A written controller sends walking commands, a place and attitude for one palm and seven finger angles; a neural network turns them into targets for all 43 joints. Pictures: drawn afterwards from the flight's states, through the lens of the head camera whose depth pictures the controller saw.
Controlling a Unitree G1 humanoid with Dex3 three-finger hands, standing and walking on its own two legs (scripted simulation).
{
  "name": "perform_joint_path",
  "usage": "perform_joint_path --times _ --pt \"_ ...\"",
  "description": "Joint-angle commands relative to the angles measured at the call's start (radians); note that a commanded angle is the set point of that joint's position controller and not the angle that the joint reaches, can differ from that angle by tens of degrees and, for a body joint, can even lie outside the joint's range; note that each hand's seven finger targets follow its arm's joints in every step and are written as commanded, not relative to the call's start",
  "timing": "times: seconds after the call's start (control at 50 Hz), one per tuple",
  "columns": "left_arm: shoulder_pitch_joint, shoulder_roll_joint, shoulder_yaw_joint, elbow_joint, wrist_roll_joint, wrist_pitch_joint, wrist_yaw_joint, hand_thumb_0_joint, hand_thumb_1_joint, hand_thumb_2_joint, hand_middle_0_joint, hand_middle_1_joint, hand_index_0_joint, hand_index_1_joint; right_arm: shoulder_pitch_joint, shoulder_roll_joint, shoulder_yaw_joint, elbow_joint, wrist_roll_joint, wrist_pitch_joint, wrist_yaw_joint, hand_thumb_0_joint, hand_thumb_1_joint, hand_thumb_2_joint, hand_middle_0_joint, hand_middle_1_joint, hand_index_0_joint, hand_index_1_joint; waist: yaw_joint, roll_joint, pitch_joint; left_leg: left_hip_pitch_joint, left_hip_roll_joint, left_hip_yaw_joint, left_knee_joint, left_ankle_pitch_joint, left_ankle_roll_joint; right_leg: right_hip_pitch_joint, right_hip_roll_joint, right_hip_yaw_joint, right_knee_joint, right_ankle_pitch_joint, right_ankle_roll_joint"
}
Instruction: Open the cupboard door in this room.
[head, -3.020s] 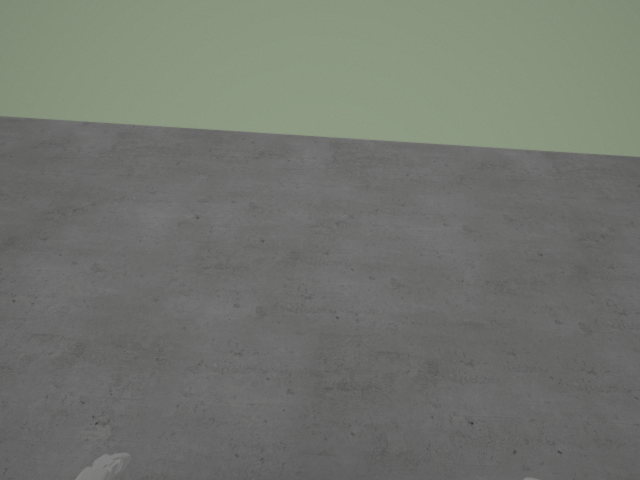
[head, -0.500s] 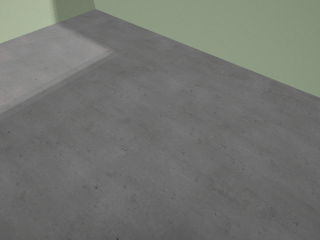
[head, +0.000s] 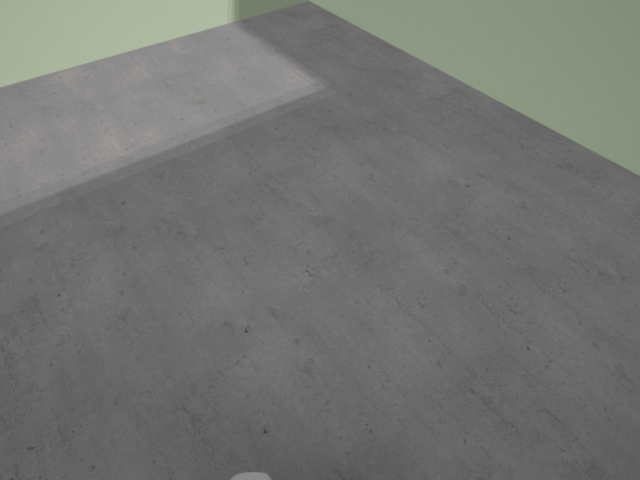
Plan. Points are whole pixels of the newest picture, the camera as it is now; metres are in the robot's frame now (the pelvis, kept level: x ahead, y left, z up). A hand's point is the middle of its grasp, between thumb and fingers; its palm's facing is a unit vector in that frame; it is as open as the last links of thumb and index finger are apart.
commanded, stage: turn or walk to find it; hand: left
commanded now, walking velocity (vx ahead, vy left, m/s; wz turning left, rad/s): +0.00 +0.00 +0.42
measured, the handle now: out of the picture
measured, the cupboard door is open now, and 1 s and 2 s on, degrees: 0 0 0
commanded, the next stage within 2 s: none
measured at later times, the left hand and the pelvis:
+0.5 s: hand out of the picture +0.01 +0.26 -0.16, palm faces +0.21 -0.94 -0.25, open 7.3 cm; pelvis -0.03 +0.04 +0.00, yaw +10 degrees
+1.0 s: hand out of the picture -0.08 +0.18 -0.15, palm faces +0.43 -0.86 -0.27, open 7.3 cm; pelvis -0.06 -0.02 +0.00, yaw +25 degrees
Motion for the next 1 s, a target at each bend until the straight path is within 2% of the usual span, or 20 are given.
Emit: perform_joint_path --times 0.0,0.04,0.06,0.08,0.1,0.12,0.16,0.2,0.26,0.46,0.56,0.58,0.6,0.62,0.64,0.68,0.72,0.76,0.84,0.98 --pt "0.049 0.230 0.061 -0.031 0.008 -0.010 0.009 0.000 0.900 0.900 -0.200 -0.300 -0.200 -0.300 -0.047 -0.036 0.005 -0.096 0.014 -0.049 -0.003 0.000 -0.900 -0.900 0.200 0.300 0.200 0.300 0.037 -0.194 -0.102 0.003 -0.016 0.065 -0.189 -0.019 0.022 0.116 -0.268 0.216 -0.121 0.362 -0.109" --pt "0.030 0.228 0.062 -0.024 0.001 -0.006 0.006 0.000 0.900 0.900 -0.200 -0.300 -0.200 -0.300 0.000 -0.045 0.005 -0.086 0.013 -0.058 -0.006 0.000 -0.900 -0.900 0.200 0.300 0.200 0.300 0.002 -0.168 -0.127 0.116 -0.022 0.079 -0.364 0.112 0.033 0.079 -0.247 0.167 -0.045 0.352 -0.059" --pt "0.018 0.212 0.060 -0.025 -0.007 0.000 0.005 0.000 0.900 0.900 -0.200 -0.300 -0.200 -0.300 0.043 -0.070 0.001 -0.077 0.013 -0.067 -0.004 0.000 -0.900 -0.900 0.200 0.300 0.200 0.300 -0.026 -0.085 -0.149 0.240 0.002 0.049 -0.504 0.243 0.044 -0.002 -0.217 0.117 0.055 0.273 -0.009" --pt "0.030 0.160 0.052 -0.050 -0.016 0.009 0.000 0.000 0.900 0.900 -0.200 -0.300 -0.200 -0.300 0.069 -0.157 -0.017 -0.079 0.005 -0.077 -0.008 0.000 -0.900 -0.900 0.200 0.300 0.200 0.300 -0.041 0.161 -0.153 0.345 0.188 -0.205 -0.592 0.383 0.114 -0.202 -0.101 0.053 0.244 -0.012 0.065" --pt "-0.027 0.111 0.033 -0.088 -0.011 0.017 -0.002 0.000 0.900 0.900 -0.200 -0.300 -0.200 -0.300 0.095 -0.231 -0.034 -0.080 0.003 -0.073 -0.016 0.000 -0.900 -0.900 0.200 0.300 0.200 0.300 -0.062 0.334 -0.105 0.315 0.354 -0.398 -0.630 0.651 0.219 -0.354 -0.004 0.083 0.425 -0.374 0.112" --pt "-0.058 0.141 0.037 -0.089 -0.006 0.028 -0.001 0.000 0.900 0.900 -0.200 -0.300 -0.200 -0.300 0.087 -0.233 -0.033 -0.074 -0.002 -0.065 -0.019 0.000 -0.900 -0.900 0.200 0.300 0.200 0.300 -0.066 0.204 -0.089 0.228 0.374 -0.339 -0.620 0.577 0.269 -0.309 -0.019 0.169 0.535 -0.347 0.092" --pt "-0.059 0.141 0.049 -0.057 -0.002 0.038 -0.008 0.000 0.900 0.900 -0.200 -0.300 -0.200 -0.300 -0.022 -0.171 -0.016 -0.098 -0.002 -0.071 -0.033 0.000 -0.900 -0.900 0.200 0.300 0.200 0.300 -0.023 0.229 -0.031 0.148 0.257 -0.270 -0.648 0.390 0.219 -0.336 -0.027 0.215 0.601 -0.210 0.096" --pt "-0.026 0.146 0.050 -0.033 -0.001 0.032 -0.016 0.000 0.900 0.900 -0.200 -0.300 -0.200 -0.300 -0.057 -0.148 -0.002 -0.117 0.001 -0.080 -0.036 0.000 -0.900 -0.900 0.200 0.300 0.200 0.300 -0.003 0.165 -0.017 0.172 0.197 -0.220 -0.636 0.477 0.198 -0.339 -0.014 0.221 0.622 -0.122 0.107" --pt "-0.007 0.146 0.047 -0.017 -0.006 0.026 -0.016 0.000 0.900 0.900 -0.200 -0.300 -0.200 -0.300 -0.019 -0.147 -0.004 -0.110 0.009 -0.089 -0.040 0.000 -0.900 -0.900 0.200 0.300 0.200 0.300 -0.007 0.119 -0.074 0.268 0.169 -0.182 -0.600 0.667 0.203 -0.331 -0.001 0.215 0.605 -0.094 0.125" --pt "-0.108 0.114 0.037 -0.079 -0.016 0.022 -0.005 0.000 0.900 0.900 -0.200 -0.300 -0.200 -0.300 0.041 -0.152 -0.020 -0.104 -0.004 -0.077 -0.035 0.000 -0.900 -0.900 0.200 0.300 0.200 0.300 -0.045 0.136 -0.087 0.258 0.186 -0.338 -0.574 0.630 0.257 -0.226 0.044 0.227 0.329 -0.194 0.119" --pt "-0.031 0.116 0.037 -0.072 -0.024 0.007 0.002 0.000 0.900 0.900 -0.200 -0.300 -0.200 -0.300 0.002 -0.155 -0.026 -0.114 -0.002 -0.071 -0.027 0.000 -0.900 -0.900 0.200 0.300 0.200 0.300 0.001 0.134 -0.123 0.139 0.134 -0.354 -0.506 0.619 0.218 -0.003 0.084 0.209 0.047 -0.053 0.097" --pt "0.011 0.125 0.041 -0.061 -0.024 0.000 0.005 0.000 0.900 0.900 -0.200 -0.300 -0.200 -0.300 -0.012 -0.143 -0.025 -0.121 0.003 -0.070 -0.025 0.000 -0.900 -0.900 0.200 0.300 0.200 0.300 0.026 0.102 -0.140 0.063 0.106 -0.334 -0.466 0.522 0.184 0.113 0.064 0.214 -0.090 0.047 0.093" --pt "0.035 0.176 0.050 -0.059 -0.014 -0.010 0.011 0.000 0.900 0.900 -0.200 -0.300 -0.200 -0.300 0.002 -0.100 -0.020 -0.126 0.012 -0.070 -0.019 0.000 -0.900 -0.900 0.200 0.300 0.200 0.300 0.033 -0.029 -0.156 -0.071 0.031 -0.269 -0.368 0.330 0.124 0.250 -0.053 0.322 -0.195 0.070 0.064" --pt "0.043 0.267 0.068 -0.062 0.001 -0.016 0.016 0.000 0.900 0.900 -0.200 -0.300 -0.200 -0.300 0.007 -0.037 -0.010 -0.153 0.014 -0.071 -0.016 0.000 -0.900 -0.900 0.200 0.300 0.200 0.300 0.039 -0.315 -0.130 -0.241 -0.119 -0.081 -0.148 -0.032 0.048 0.292 -0.309 0.577 -0.244 0.147 -0.043" --pt "0.032 0.275 0.062 -0.082 -0.008 -0.009 0.016 0.000 0.900 0.900 -0.200 -0.300 -0.200 -0.300 -0.014 -0.092 -0.027 -0.153 0.002 -0.059 -0.018 0.000 -0.900 -0.900 0.200 0.300 0.200 0.300 0.049 -0.258 -0.110 -0.203 -0.093 -0.096 0.051 -0.136 0.046 0.127 -0.388 0.580 -0.259 0.156 -0.120" --pt "-0.090 0.202 0.055 -0.105 -0.011 -0.009 0.018 0.000 0.900 0.900 -0.200 -0.300 -0.200 -0.300 0.005 -0.097 -0.035 -0.109 -0.004 -0.034 -0.008 0.000 -0.900 -0.900 0.200 0.300 0.200 0.300 -0.007 -0.187 -0.025 -0.184 -0.055 -0.116 0.237 -0.019 0.043 -0.007 -0.274 0.463 -0.292 0.014 -0.104" --pt "-0.125 0.161 0.036 -0.113 -0.013 -0.017 0.009 0.000 0.900 0.900 -0.200 -0.300 -0.200 -0.300 0.056 -0.069 -0.030 -0.073 -0.006 -0.029 0.003 0.000 -0.900 -0.900 0.200 0.300 0.200 0.300 -0.040 -0.106 0.005 -0.187 -0.042 -0.078 0.311 0.090 0.025 -0.021 -0.186 0.313 -0.258 0.068 -0.057" --pt "-0.093 0.149 0.032 -0.101 -0.014 -0.023 0.009 0.000 0.900 0.900 -0.200 -0.300 -0.200 -0.300 0.067 -0.063 -0.029 -0.060 -0.002 -0.027 0.006 0.000 -0.900 -0.900 0.200 0.300 0.200 0.300 -0.033 -0.133 0.000 -0.197 -0.036 -0.065 0.321 0.136 0.009 0.011 -0.164 0.258 -0.253 0.119 -0.041" --pt "-0.019 0.157 0.036 -0.076 -0.011 -0.026 0.011 0.000 0.900 0.900 -0.200 -0.300 -0.200 -0.300 0.019 -0.073 -0.025 -0.068 -0.005 -0.023 0.002 0.000 -0.900 -0.900 0.200 0.300 0.200 0.300 -0.001 -0.152 -0.014 -0.211 -0.009 -0.057 0.282 0.126 -0.011 0.072 -0.200 0.265 -0.249 0.136 -0.069" --pt "0.055 0.203 0.053 -0.036 0.005 -0.019 0.011 0.000 0.900 0.900 -0.200 -0.300 -0.200 -0.300 -0.082 -0.049 -0.002 -0.096 0.006 -0.036 0.001 0.000 -0.900 -0.900 0.200 0.300 0.200 0.300 0.047 -0.164 -0.064 -0.116 0.003 0.011 -0.024 -0.017 -0.004 0.156 -0.256 0.239 -0.176 0.335 -0.115"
